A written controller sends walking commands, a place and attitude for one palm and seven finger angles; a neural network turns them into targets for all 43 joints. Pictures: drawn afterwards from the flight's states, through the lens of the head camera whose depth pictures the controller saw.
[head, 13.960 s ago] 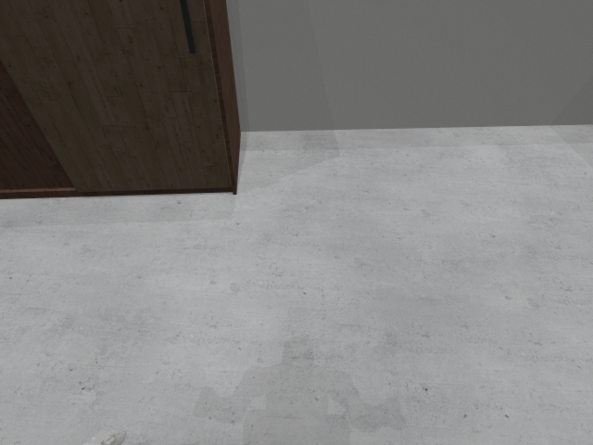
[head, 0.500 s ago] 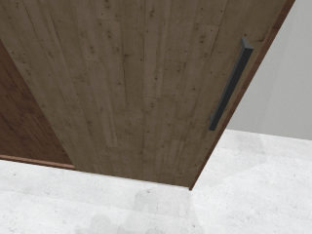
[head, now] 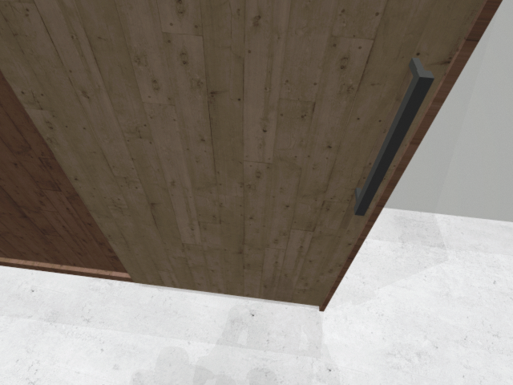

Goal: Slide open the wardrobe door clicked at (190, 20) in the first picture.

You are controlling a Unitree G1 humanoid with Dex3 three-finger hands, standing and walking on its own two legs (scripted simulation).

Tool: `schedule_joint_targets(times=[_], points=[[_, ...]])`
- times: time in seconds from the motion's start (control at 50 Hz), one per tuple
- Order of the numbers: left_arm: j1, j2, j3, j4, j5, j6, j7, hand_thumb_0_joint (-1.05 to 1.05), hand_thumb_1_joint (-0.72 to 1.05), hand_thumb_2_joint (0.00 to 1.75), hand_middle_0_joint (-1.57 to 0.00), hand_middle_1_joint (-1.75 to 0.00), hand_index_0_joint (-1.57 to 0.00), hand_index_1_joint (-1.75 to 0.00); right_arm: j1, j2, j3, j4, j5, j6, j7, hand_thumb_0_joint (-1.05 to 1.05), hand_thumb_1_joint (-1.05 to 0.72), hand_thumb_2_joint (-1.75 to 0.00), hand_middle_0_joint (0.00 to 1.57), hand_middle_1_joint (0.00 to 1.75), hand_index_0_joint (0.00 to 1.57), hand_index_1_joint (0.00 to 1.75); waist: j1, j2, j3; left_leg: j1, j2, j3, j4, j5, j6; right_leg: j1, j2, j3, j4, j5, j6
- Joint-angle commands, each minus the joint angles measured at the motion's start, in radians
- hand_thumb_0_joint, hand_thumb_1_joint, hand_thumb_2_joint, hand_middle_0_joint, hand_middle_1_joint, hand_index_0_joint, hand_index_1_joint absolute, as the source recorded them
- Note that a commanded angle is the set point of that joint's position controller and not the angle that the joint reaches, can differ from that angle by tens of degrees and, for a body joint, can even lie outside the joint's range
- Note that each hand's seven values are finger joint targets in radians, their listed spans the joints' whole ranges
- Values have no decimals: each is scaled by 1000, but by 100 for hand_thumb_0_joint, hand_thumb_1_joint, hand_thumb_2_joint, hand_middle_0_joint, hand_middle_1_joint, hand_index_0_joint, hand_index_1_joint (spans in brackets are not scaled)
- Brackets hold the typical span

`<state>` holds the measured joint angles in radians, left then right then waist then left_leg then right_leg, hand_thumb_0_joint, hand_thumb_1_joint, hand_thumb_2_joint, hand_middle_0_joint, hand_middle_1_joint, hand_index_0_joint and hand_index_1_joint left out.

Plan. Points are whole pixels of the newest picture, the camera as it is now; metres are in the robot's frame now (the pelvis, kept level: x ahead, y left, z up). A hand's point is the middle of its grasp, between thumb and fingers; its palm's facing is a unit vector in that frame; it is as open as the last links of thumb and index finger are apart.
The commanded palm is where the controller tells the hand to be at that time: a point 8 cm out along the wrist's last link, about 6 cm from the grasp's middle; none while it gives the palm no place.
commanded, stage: look again from close up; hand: right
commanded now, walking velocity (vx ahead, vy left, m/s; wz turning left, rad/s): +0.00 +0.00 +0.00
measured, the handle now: (382, 149) +0.49 -0.19 +0.11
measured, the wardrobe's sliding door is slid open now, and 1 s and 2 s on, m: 0.00 0.00 0.00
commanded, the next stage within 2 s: raise the hand with hooked fingers in 0.34 s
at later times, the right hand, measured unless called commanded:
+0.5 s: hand out of the picture +0.06 -0.19 -0.15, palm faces +0.13 +0.97 -0.21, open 7.4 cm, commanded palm +0.10 -0.23 -0.06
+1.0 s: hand out of the picture +0.12 -0.23 -0.02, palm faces +0.22 +0.97 -0.07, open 9.4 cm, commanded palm +0.12 -0.27 +0.00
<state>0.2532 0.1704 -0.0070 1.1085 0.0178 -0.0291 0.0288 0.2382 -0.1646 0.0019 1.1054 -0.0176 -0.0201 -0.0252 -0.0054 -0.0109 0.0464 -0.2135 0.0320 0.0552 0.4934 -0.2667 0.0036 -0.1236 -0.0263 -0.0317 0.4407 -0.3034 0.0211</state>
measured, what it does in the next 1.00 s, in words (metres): lowers itself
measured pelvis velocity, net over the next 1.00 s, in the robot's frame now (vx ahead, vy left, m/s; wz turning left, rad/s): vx -0.06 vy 0.00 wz -0.05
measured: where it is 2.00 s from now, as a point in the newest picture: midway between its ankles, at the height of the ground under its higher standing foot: outside the picture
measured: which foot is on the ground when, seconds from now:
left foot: down 0.00-1.00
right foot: down 0.00-1.00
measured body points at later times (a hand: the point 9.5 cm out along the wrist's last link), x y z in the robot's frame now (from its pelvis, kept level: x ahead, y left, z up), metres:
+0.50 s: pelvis +0.00 +0.00 +0.00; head +0.02 +0.01 +0.45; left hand +0.03 +0.24 -0.15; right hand +0.05 -0.24 -0.13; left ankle +0.00 +0.11 -0.74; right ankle -0.04 -0.13 -0.74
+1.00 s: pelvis -0.06 +0.00 -0.09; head +0.00 -0.02 +0.36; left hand +0.19 +0.22 -0.14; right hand +0.11 -0.28 -0.02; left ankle +0.00 +0.11 -0.74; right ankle -0.04 -0.13 -0.74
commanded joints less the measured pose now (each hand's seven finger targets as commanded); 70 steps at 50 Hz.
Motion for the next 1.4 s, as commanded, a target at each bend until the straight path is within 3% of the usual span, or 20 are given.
schedule_joint_targets(times=[0.0, 0.4, 0.42, 0.44, 0.46, 0.48, 0.52, 0.56, 0.6, 0.62, 0.64, 0.7, 0.74, 0.84, 0.96, 1.04, 1.12, 1.24, 1.3, 1.38], points=[[63, 96, 18, -25, -4, -6, 6, 0, 90, 90, -20, -30, -20, -30, 46, -134, -27, -38, 5, -12, -6, 0, -90, -90, 20, 30, 20, 30, 1, 26, -9, 55, 91, -94, -78, 261, 36, -58, -68, 47, -65, 215, -37], [39, 117, 19, -20, -3, -6, 5, 0, 90, 90, -20, -30, -20, -30, 26, -154, -32, -46, 6, -11, -2, 0, -90, -90, 20, 30, 20, 30, -4, 23, -11, 66, 88, -91, -99, 226, 36, -62, -75, 50, -82, 210, -33], [-10, 175, 31, -115, 0, -1, -3, 0, 90, 90, -20, -30, -20, -30, 73, -253, -21, -91, -9, -24, -2, 0, -90, -90, 20, 30, 20, 30, 7, 83, 53, 36, 69, -96, -100, 352, 30, -65, -45, 67, -21, 249, -26], [-36, 234, 35, -438, -51, -155, 47, 0, 90, 90, -20, -30, -20, -30, -714, -426, -261, -1477, 182, -202, -14, 0, -88, -89, 20, 32, 20, 32, 92, -178, -506, 129, 2, -81, -42, 363, 4, 119, 25, -20, -9, 369, -59], [-27, 184, 19, -410, -42, -236, 76, 0, 90, 90, -20, -30, -20, -30, -115, -304, -181, -1261, 156, -130, -46, 0, -85, -88, 20, 33, 20, 33, -18, -250, -447, 132, -11, -14, 17, 266, 33, 131, 18, -52, -25, 455, -40], [-76, 167, 8, -315, -49, -251, 75, 0, 90, 90, -20, -30, -20, -30, -1, -100, -90, -980, 163, -83, -78, 0, -83, -87, 21, 34, 21, 34, 12, -128, -248, 34, -18, 13, -14, 213, 27, 33, -2, -46, -20, 355, -25], [-62, 187, 34, -427, -65, -287, 57, 0, 90, 90, -20, -30, -20, -30, 44, 7, -32, -1049, 192, -61, -68, 0, -78, -85, 21, 37, 21, 37, 67, 60, 28, -74, -10, 36, -25, 98, 12, -137, 6, 32, -14, 187, -46], [-39, 204, 74, -461, -39, -323, 45, 0, 90, 90, -20, -30, -20, -30, 53, -105, -146, -1094, 180, -178, -40, 0, -74, -83, 21, 40, 21, 40, 33, 176, -76, -157, -5, 29, 44, 31, 1, -213, 23, 35, 92, 143, -50], [-75, 183, 88, -507, -24, -336, 19, 0, 90, 90, -20, -30, -20, -30, 296, -35, -156, -971, 208, -280, 30, 0, -69, -81, 22, 43, 22, 43, -29, 257, -118, -203, -1, 15, 145, 42, -5, -353, 30, 28, 197, 122, -35], [-70, 174, 94, -531, -29, -335, 0, 0, 90, 90, -20, -30, -20, -30, 416, -37, -200, -897, 226, -337, 76, 0, -67, -80, 22, 45, 22, 45, -69, 234, -122, -197, 3, 0, 189, 61, 7, -415, 38, 23, 236, 119, -23], [-91, 171, 91, -539, -26, -335, -20, 0, 90, 90, -20, -30, -20, -30, 439, 7, -178, -890, 257, -410, 132, 0, -64, -79, 22, 47, 22, 47, -69, 230, -108, -242, 8, -3, 258, 85, 9, -488, 42, 19, 297, 98, -12], [-131, 198, 110, -609, -13, -335, -56, 0, 90, 90, -20, -30, -20, -30, 402, -97, -258, -969, 281, -597, 288, 0, -57, -76, 22, 51, 22, 51, -82, 97, -210, -320, 12, -47, 427, 129, 28, -628, 60, 1, 461, 63, -4], [-153, 208, 114, -688, -17, -319, -59, 0, 90, 90, -20, -30, -20, -30, 386, -170, -296, -1104, 279, -559, 312, 0, -53, -74, 23, 54, 23, 54, -103, 2, -308, -297, 16, -81, 439, 79, 30, -647, 72, -27, 488, 51, -17], [-122, 200, 93, -742, -22, -307, -3, 0, 90, 90, -20, -30, -20, -30, 36, -231, -333, -1496, 327, -512, 237, 0, -41, -69, 24, 62, 24, 62, -11, -55, -334, -437, -6, -105, 392, -216, 10, -633, 44, 19, 543, -77, -40], [-56, 224, 63, -661, -32, -341, 51, 0, 90, 90, -20, -30, -20, -30, -38, -168, -161, -1538, 302, -525, 266, 0, -27, -63, 25, 70, 25, 70, 78, -48, -320, -497, -39, -36, 421, -150, 11, -566, 17, 77, 551, -86, -48], [-72, 226, 42, -665, -62, -328, 76, 0, 90, 90, -20, -30, -20, -30, 25, -240, -236, -1366, 299, -316, 312, 0, -18, -59, 25, 76, 25, 76, 40, -19, -266, -433, -26, -42, 333, -303, 1, -606, 27, 80, 462, -204, -35], [-124, 199, 38, -703, -64, -292, 86, 0, 90, 90, -20, -30, -20, -30, 167, -283, -401, -1302, 347, -119, 278, 0, -8, -55, 26, 82, 26, 82, -56, 36, -324, -280, -22, -15, 290, -252, -1, -549, 38, 76, 370, -122, -23], [-87, 186, 31, -682, -41, -325, 69, 0, 90, 90, -20, -30, -20, -30, 69, -264, -404, -1478, 354, -242, 163, 0, 6, -49, 27, 92, 27, 92, -36, -9, -290, -268, -37, 20, 310, -66, 7, -474, 21, 78, 339, 35, -12], [-60, 209, 33, -648, -37, -348, 55, 0, 90, 90, -20, -30, -20, -30, 22, -234, -315, -1450, 318, -316, 182, 0, 13, -46, 27, 96, 27, 96, 8, -61, -240, -321, -41, 24, 315, -69, 8, -453, 15, 80, 340, 20, -11], [-50, 239, 41, -634, -58, -359, 69, 0, 90, 90, -20, -30, -20, -30, -24, -274, -312, -1374, 320, -278, 253, 0, 22, -42, 28, 102, 28, 102, 23, -39, -198, -305, -36, 6, 256, -138, 4, -447, 20, 78, 308, -63, -18]])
